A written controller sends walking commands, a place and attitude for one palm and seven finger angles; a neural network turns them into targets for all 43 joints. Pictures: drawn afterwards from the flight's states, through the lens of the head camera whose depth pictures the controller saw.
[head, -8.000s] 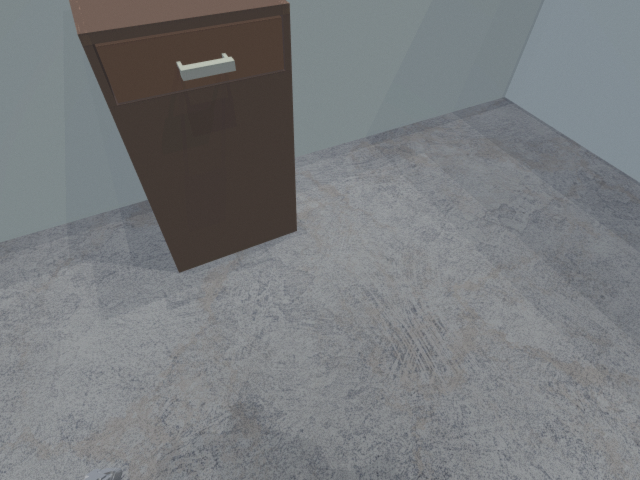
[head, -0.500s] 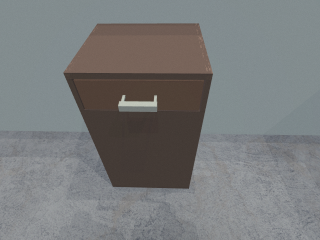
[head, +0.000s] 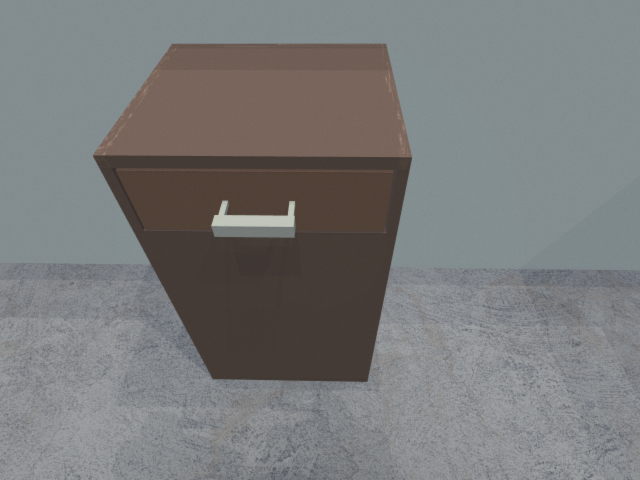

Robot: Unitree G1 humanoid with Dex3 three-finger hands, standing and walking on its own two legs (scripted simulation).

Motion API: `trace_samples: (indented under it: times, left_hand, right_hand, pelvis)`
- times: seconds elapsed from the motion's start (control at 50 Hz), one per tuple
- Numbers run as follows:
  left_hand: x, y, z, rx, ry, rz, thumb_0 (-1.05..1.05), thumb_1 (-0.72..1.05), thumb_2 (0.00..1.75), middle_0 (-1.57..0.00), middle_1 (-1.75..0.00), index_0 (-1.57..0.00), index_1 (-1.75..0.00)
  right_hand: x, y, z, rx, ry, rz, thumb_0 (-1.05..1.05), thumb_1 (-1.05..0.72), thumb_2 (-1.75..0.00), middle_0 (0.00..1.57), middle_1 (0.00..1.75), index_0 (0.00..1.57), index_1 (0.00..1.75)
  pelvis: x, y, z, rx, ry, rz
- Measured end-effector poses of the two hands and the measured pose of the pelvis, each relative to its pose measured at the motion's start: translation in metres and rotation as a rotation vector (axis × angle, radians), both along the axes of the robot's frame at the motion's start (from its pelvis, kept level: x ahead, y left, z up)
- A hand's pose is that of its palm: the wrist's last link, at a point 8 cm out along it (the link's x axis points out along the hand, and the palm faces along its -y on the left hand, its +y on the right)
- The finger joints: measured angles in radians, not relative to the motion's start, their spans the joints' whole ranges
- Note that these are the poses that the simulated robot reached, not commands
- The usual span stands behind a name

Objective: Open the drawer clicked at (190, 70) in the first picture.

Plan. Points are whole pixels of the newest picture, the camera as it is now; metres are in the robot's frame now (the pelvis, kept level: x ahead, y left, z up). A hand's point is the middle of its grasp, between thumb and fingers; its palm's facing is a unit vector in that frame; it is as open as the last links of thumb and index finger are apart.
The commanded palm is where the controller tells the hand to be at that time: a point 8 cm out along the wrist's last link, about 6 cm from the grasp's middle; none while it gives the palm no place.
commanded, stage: look again from close up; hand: left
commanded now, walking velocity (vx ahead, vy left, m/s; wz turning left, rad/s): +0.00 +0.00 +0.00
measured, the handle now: (256, 216) +0.52 +0.14 +0.01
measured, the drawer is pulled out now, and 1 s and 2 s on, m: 0.00 0.00 0.00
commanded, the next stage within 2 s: raise the hand with hooked fingers in 0.14 s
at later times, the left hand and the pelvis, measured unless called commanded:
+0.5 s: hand (177, 410) +0.21 +0.20 -0.03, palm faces +0.00 -0.38 -0.92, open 7.8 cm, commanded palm +0.14 +0.21 -0.03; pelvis +0.00 -0.02 -0.02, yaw -1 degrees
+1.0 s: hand (159, 385) +0.23 +0.21 +0.01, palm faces +0.05 -0.10 -0.99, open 10.6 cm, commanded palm +0.19 +0.22 +0.06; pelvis +0.00 -0.03 -0.02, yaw +2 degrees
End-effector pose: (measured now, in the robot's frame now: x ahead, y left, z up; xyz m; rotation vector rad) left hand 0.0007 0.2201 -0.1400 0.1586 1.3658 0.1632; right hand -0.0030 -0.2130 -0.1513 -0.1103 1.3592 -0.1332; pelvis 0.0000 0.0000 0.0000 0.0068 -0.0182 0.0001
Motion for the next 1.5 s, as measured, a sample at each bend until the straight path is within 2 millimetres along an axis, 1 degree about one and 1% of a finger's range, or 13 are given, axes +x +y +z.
trace_samples:
  times: [0.28, 0.34, 0.42, 0.48, 0.54, 0.6, 0.72, 0.82, 0.94, 1.06, 1.16, 1.3, 1.5]
  left_hand:
    - [0.022, -0.007, 0.004, 0.025, -0.036, -0.048, 0.02, 0.93, 0.9, -0.2, -0.3, -0.2, -0.3]
    - [0.08, 0.004, 0.051, 0.202, -0.353, -0.208, 0.03, 0.93, 0.89, -0.21, -0.31, -0.21, -0.31]
    - [0.157, 0.005, 0.124, 0.543, -0.707, -0.502, 0.02, 0.87, 0.88, -0.21, -0.34, -0.21, -0.33]
    - [0.186, -0.003, 0.161, 0.814, -0.863, -0.714, 0.02, 0.82, 0.85, -0.21, -0.37, -0.21, -0.37]
    - [0.184, -0.018, 0.168, 0.943, -0.924, -0.862, 0.01, 0.75, 0.83, -0.21, -0.4, -0.21, -0.4]
    - [0.162, -0.029, 0.154, 0.982, -0.911, -0.956, 0.01, 0.69, 0.8, -0.21, -0.44, -0.21, -0.44]
    - [0.124, -0.017, 0.132, 1.084, -0.816, -0.967, 0.0, 0.53, 0.74, -0.24, -0.53, -0.24, -0.53]
    - [0.146, -0.001, 0.152, 1.185, -0.853, -0.903, 0.0, 0.4, 0.69, -0.26, -0.61, -0.26, -0.61]
    - [0.192, -0.001, 0.19, 1.183, -0.877, -0.899, 0.0, 0.27, 0.63, -0.27, -0.7, -0.27, -0.7]
    - [0.208, -0.003, 0.208, 1.113, -0.878, -0.981, 0.0, 0.14, 0.57, -0.27, -0.79, -0.28, -0.79]
    - [0.21, 0.005, 0.219, 1.122, -0.904, -0.997, 0.0, 0.02, 0.53, -0.28, -0.86, -0.28, -0.86]
    - [0.223, 0.021, 0.241, 1.174, -0.948, -0.961, 0.0, -0.14, 0.46, -0.29, -0.97, -0.3, -0.97]
    - [0.248, 0.03, 0.281, 1.186, -0.962, -0.979, 0.0, -0.37, 0.36, -0.31, -1.12, -0.31, -1.12]
  right_hand:
    - [0.012, -0.016, 0.004, -0.021, -0.001, 0.003, 0.0, -0.91, -0.9, 0.19, 0.3, 0.2, 0.3]
    - [0.041, -0.025, 0.012, -0.064, -0.209, 0.003, 0.01, -0.9, -0.9, 0.2, 0.3, 0.21, 0.3]
    - [0.103, -0.039, 0.024, -0.084, -0.467, 0.072, 0.01, -0.9, -0.9, 0.2, 0.3, 0.2, 0.3]
    - [0.153, -0.048, 0.04, -0.081, -0.609, 0.113, 0.01, -0.9, -0.9, 0.2, 0.3, 0.2, 0.3]
    - [0.195, -0.053, 0.058, -0.069, -0.69, 0.164, 0.01, -0.9, -0.9, 0.19, 0.3, 0.2, 0.3]
    - [0.23, -0.051, 0.071, -0.069, -0.724, 0.245, 0.01, -0.9, -0.9, 0.19, 0.3, 0.2, 0.3]
    - [0.271, -0.029, 0.067, -0.071, -0.72, 0.378, 0.01, -0.9, -0.9, 0.19, 0.3, 0.2, 0.3]
    - [0.269, 0.0, 0.048, -0.01, -0.682, 0.397, 0.01, -0.9, -0.9, 0.19, 0.3, 0.2, 0.3]
    - [0.23, 0.02, 0.035, 0.083, -0.576, 0.324, 0.01, -0.9, -0.9, 0.2, 0.3, 0.21, 0.3]
    - [0.19, 0.005, 0.029, 0.063, -0.474, 0.251, 0.01, -0.9, -0.9, 0.2, 0.3, 0.21, 0.3]
    - [0.175, -0.019, 0.027, -0.012, -0.411, 0.222, 0.01, -0.9, -0.9, 0.2, 0.3, 0.21, 0.3]
    - [0.187, -0.029, 0.037, -0.064, -0.428, 0.201, 0.01, -0.9, -0.9, 0.19, 0.3, 0.2, 0.3]
    - [0.223, 0.013, 0.062, 0.007, -0.54, 0.24, 0.01, -0.9, -0.9, 0.19, 0.3, 0.2, 0.3]
  pelvis:
    - [0.011, -0.01, 0.0, -0.005, 0.004, 0.0]
    - [0.01, -0.011, -0.003, 0.009, 0.017, 0.004]
    - [0.003, -0.012, -0.011, 0.016, 0.061, 0.022]
    - [-0.001, -0.014, -0.019, 0.025, 0.105, -0.005]
    - [-0.004, -0.018, -0.026, 0.037, 0.137, -0.025]
    - [-0.006, -0.024, -0.032, 0.045, 0.159, -0.021]
    - [-0.009, -0.033, -0.044, 0.031, 0.187, 0.033]
    - [-0.011, -0.036, -0.048, 0.009, 0.166, 0.07]
    - [-0.006, -0.031, -0.033, 0.01, 0.129, 0.052]
    - [0.001, -0.023, -0.019, 0.013, 0.106, 0.022]
    - [0.004, -0.015, -0.015, 0.008, 0.095, 0.024]
    - [0.005, -0.005, -0.011, 0.003, 0.073, 0.035]
    - [0.005, 0.003, -0.003, -0.004, 0.027, 0.044]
